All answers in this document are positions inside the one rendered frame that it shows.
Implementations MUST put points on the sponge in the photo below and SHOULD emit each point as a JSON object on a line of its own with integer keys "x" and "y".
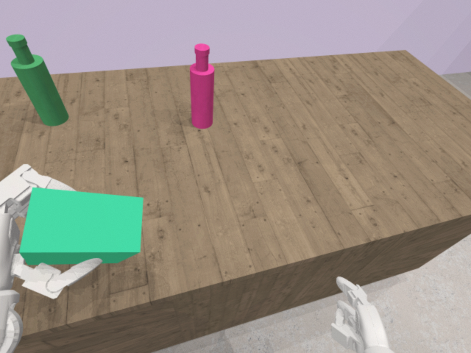
{"x": 70, "y": 227}

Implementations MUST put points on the robot right hand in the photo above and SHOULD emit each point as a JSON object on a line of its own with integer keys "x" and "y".
{"x": 365, "y": 327}

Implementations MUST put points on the robot left hand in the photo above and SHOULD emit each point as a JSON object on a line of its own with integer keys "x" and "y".
{"x": 15, "y": 193}

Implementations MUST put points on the table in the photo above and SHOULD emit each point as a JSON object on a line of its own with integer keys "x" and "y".
{"x": 349, "y": 165}

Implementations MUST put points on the robot left forearm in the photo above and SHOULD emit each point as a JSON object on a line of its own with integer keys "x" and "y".
{"x": 11, "y": 325}

